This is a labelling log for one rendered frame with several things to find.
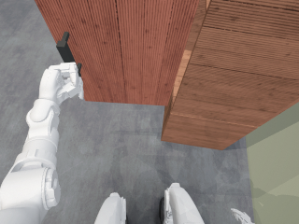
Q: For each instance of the left robot upper arm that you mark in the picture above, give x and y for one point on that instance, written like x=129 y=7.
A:
x=28 y=195

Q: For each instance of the right robot hand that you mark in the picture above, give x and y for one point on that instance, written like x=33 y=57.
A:
x=242 y=218

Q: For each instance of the robot thigh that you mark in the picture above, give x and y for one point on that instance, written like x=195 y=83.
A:
x=178 y=201
x=112 y=211

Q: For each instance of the cupboard door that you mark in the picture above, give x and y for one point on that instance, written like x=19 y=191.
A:
x=130 y=50

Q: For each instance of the handle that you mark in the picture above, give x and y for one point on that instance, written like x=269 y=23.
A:
x=65 y=51

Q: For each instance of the robot right thigh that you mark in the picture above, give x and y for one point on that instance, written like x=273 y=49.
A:
x=178 y=201

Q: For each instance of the left robot hand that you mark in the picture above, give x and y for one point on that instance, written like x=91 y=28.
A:
x=54 y=87

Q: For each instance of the robot left thigh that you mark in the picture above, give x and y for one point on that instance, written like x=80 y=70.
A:
x=112 y=211

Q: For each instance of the robot left forearm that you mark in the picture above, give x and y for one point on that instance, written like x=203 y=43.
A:
x=41 y=144

